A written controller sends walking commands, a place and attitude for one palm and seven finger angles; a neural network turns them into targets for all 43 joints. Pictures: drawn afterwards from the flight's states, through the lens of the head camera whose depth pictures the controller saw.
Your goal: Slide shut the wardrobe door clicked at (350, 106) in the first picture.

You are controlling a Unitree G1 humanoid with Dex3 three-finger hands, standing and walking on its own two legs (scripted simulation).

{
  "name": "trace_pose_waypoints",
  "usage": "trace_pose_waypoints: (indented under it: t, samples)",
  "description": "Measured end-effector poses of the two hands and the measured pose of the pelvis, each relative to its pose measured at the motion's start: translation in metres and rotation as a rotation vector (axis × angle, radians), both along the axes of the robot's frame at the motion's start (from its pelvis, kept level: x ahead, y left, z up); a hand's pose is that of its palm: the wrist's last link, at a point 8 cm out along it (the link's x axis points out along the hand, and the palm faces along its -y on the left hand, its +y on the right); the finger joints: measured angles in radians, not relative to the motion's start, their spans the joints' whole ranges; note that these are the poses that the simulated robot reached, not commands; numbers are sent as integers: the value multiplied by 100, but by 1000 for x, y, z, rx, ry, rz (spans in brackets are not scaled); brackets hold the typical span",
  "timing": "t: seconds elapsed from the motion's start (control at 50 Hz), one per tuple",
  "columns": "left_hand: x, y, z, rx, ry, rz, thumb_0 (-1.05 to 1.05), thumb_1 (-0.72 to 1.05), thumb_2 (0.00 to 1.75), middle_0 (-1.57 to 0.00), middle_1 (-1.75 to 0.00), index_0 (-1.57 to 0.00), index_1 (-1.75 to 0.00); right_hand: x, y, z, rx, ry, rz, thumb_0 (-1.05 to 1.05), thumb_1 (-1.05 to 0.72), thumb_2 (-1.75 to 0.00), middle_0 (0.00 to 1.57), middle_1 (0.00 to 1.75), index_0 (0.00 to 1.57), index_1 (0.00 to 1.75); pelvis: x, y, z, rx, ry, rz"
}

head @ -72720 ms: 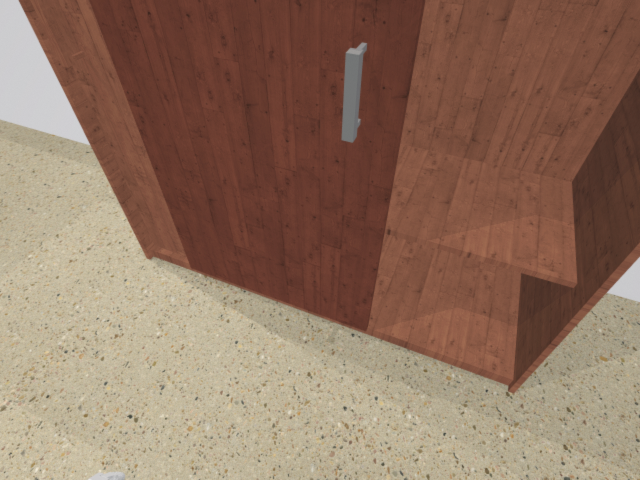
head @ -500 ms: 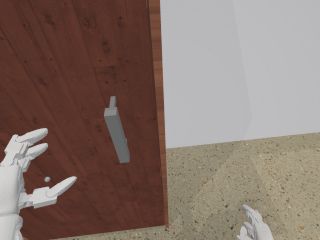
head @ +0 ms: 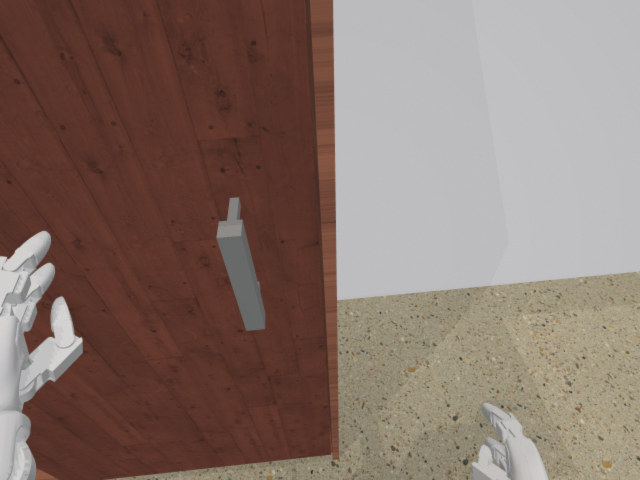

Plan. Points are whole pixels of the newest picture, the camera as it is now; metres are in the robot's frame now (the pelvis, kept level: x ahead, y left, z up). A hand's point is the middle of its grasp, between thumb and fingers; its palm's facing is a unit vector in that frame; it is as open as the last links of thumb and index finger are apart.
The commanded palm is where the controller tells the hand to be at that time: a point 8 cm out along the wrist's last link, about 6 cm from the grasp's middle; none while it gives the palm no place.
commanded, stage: draw the hand back to the body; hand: left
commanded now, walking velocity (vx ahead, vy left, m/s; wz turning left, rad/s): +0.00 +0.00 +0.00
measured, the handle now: (245, 267) +0.31 +0.14 +0.13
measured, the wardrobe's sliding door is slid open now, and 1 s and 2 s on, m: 0.00 0.00 0.00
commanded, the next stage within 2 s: step back with the hand held close in 0.14 s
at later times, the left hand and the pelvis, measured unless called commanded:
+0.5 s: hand (82, 343) +0.19 +0.26 +0.15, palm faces +0.39 -0.77 -0.50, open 7.4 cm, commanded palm +0.13 +0.30 +0.17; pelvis -0.01 +0.00 +0.00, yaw -1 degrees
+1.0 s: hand out of the picture +0.11 +0.30 +0.15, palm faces +0.46 -0.74 -0.49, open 7.4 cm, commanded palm +0.05 +0.32 +0.17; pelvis -0.08 +0.02 -0.02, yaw +1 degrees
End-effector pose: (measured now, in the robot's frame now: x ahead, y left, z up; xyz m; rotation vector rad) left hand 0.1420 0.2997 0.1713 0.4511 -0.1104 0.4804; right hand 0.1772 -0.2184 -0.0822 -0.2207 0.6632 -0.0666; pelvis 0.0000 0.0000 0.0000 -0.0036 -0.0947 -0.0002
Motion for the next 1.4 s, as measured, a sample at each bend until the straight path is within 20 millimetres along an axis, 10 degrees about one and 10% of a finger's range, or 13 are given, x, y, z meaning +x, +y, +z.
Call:
trace_pose_waypoints:
  t: [0.5,0.98,1.4]
  samples:
    - [6,-3,2,89,78,-54,1,89,90,-21,-30,-21,-30,-10,-15,-3,-6,44,-86,1,-90,-89,20,30,20,30,-14,2,-3,-10,93,-12]
    - [-68,28,-4,145,-29,-32,1,89,90,-22,-30,-21,-30,-102,7,-7,-68,73,-85,1,-90,-89,21,30,20,30,-83,21,-15,-29,91,16]
    - [-111,45,2,181,-116,-43,1,89,90,-22,-30,-21,-30,-141,23,-10,-80,56,-75,1,-90,-89,20,30,20,30,-125,31,-22,-72,100,37]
